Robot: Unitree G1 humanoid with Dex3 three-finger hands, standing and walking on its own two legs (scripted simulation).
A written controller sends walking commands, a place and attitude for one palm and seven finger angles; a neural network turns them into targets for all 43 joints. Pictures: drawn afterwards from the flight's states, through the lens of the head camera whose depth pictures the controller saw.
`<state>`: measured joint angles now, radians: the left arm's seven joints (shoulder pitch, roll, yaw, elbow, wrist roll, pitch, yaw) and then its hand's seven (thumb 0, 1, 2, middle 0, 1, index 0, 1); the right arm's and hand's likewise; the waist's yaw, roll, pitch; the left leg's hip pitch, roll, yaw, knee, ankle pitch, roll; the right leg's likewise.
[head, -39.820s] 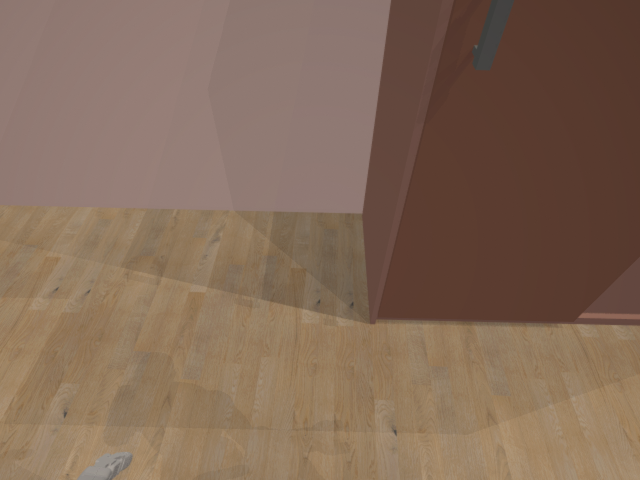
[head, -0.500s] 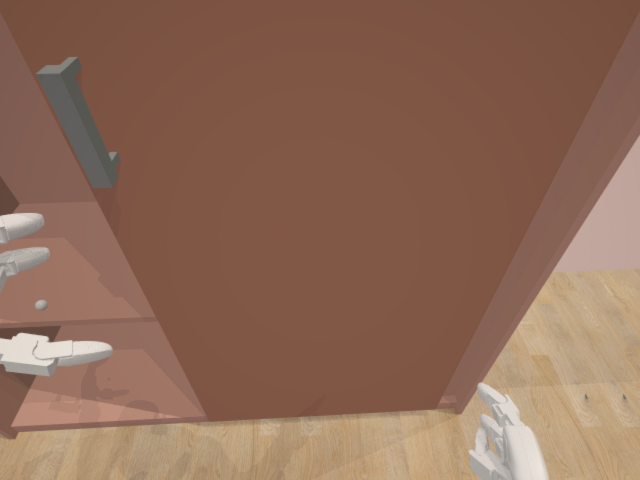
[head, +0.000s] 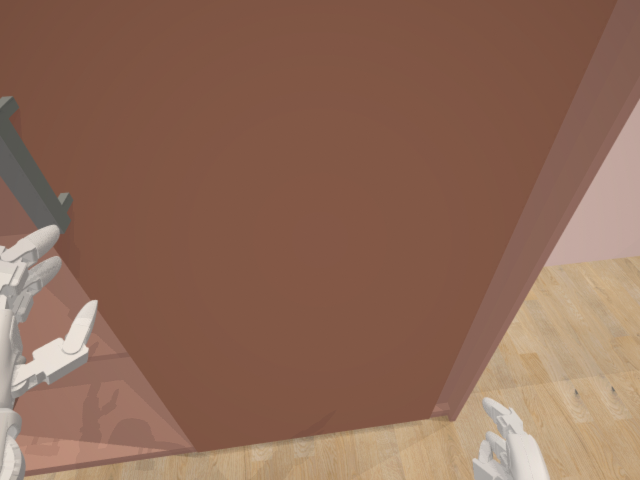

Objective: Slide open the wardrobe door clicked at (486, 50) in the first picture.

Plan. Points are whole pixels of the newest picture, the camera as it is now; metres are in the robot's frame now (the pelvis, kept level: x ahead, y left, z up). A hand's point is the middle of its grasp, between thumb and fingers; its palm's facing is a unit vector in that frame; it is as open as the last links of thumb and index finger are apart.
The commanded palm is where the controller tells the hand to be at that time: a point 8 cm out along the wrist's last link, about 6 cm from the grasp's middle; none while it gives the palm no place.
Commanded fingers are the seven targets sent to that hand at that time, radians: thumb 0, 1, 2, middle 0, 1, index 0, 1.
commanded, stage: draw the hand back to the body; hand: left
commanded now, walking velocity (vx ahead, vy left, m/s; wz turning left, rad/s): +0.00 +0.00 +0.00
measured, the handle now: (31, 167) +0.33 +0.36 +0.25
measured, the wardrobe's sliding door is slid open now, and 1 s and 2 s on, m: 0.59 0.59 0.59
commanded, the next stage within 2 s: step back with the hand held close in 0.40 s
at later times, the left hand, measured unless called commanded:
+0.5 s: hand (80, 353) +0.18 +0.25 +0.16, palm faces +0.46 -0.80 -0.39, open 7.5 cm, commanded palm +0.13 +0.29 +0.18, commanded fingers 0.00 0.90 0.90 -0.20 -0.30 -0.20 -0.30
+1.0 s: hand out of the picture +0.13 +0.30 +0.16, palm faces +0.40 -0.77 -0.50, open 7.4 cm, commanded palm +0.07 +0.33 +0.18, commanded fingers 0.00 0.90 0.90 -0.20 -0.30 -0.20 -0.30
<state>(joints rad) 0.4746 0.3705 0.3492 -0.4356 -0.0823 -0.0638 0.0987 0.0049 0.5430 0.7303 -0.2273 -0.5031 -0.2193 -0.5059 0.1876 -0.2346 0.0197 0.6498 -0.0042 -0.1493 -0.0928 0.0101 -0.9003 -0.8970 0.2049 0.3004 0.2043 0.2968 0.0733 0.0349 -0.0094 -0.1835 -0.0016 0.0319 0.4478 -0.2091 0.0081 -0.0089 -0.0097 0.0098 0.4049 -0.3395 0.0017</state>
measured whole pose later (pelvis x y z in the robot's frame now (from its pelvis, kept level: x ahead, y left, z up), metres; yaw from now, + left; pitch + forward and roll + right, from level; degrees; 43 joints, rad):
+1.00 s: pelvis -0.07 +0.03 +0.00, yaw +1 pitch +0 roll -2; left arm 0.54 0.45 0.42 -0.48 -0.07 -0.15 0.11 0.01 0.89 0.90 -0.22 -0.30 -0.21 -0.30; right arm 0.19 -0.23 0.02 0.54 0.01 0.00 -0.10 0.01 -0.90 -0.90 0.20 0.30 0.20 0.30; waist 0.02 0.02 0.03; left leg -0.35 -0.01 0.02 0.43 -0.08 0.05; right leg -0.19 -0.01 0.00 0.44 -0.24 0.03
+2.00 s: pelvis -0.29 +0.09 +0.01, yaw +0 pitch +1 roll -1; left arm 0.67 0.48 0.39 -0.64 -0.04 -0.15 0.14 0.02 0.89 0.90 -0.21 -0.30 -0.20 -0.30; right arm 0.31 -0.15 0.03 0.59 -0.01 -0.12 -0.04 0.01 -0.90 -0.90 0.21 0.30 0.21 0.30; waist -0.02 -0.06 -0.05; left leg -0.41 -0.05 0.07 0.41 -0.32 -0.02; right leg -0.11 0.07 -0.08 0.43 -0.46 -0.09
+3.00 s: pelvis -0.24 +0.13 +0.00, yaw +0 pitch +1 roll +0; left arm 0.58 0.44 0.44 -0.49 -0.06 -0.20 0.15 0.01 0.89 0.90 -0.22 -0.30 -0.21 -0.30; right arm 0.15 -0.21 0.00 0.58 0.01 -0.10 -0.06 0.01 -0.90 -0.90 0.20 0.30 0.20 0.30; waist 0.01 0.01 0.02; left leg -0.27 0.05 0.07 0.50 -0.25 -0.01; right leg -0.17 0.02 -0.07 0.47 -0.32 -0.04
